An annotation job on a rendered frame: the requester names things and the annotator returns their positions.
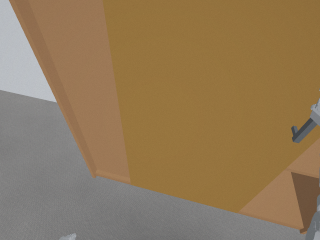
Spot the handle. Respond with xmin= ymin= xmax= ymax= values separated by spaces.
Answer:
xmin=291 ymin=118 xmax=318 ymax=143

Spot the wardrobe door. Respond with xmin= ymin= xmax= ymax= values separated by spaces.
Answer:
xmin=28 ymin=0 xmax=130 ymax=178
xmin=102 ymin=0 xmax=320 ymax=213

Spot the right robot upper arm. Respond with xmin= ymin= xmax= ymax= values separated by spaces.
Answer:
xmin=305 ymin=210 xmax=320 ymax=240

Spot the robot right hand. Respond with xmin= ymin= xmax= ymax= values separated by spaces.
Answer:
xmin=310 ymin=88 xmax=320 ymax=126

